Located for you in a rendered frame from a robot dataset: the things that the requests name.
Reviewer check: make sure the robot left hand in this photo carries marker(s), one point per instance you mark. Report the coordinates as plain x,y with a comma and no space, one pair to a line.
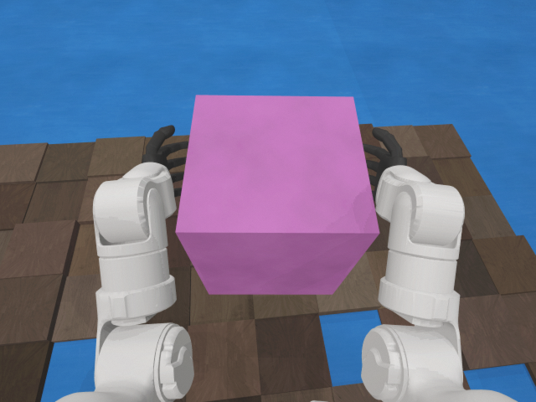
158,154

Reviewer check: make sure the left robot forearm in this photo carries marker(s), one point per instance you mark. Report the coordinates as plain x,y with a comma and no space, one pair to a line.
131,239

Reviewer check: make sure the robot right hand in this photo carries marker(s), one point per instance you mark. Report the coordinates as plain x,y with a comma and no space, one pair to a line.
390,158

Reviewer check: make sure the right robot forearm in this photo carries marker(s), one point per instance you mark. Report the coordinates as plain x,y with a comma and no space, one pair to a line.
426,222

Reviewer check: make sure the right robot upper arm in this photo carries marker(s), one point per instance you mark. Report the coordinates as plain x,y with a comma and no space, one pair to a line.
416,364

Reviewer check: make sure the left robot upper arm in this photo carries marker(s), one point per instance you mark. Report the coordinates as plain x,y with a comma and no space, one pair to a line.
142,363

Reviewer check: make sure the carton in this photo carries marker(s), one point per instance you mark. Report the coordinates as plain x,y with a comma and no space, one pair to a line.
276,197

